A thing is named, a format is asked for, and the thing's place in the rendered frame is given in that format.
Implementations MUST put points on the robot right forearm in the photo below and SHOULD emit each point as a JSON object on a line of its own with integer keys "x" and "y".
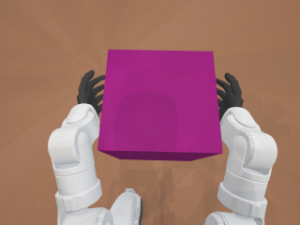
{"x": 252, "y": 154}

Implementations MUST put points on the left robot hand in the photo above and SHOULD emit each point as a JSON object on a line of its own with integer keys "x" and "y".
{"x": 87, "y": 95}

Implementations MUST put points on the robot right upper arm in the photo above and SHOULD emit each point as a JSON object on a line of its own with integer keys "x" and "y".
{"x": 226, "y": 218}

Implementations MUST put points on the robot left shin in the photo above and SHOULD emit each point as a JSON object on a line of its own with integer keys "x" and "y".
{"x": 136, "y": 220}

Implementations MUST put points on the carton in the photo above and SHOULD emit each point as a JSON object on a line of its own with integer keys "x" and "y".
{"x": 160, "y": 105}

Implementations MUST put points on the robot left forearm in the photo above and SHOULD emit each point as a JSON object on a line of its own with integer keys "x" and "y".
{"x": 73, "y": 163}

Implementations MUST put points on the right robot hand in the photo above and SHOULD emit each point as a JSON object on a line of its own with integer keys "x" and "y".
{"x": 231, "y": 97}

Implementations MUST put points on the robot left upper arm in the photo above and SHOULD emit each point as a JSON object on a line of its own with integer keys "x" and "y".
{"x": 91, "y": 216}

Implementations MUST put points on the robot left thigh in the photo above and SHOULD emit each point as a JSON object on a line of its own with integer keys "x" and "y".
{"x": 125, "y": 208}

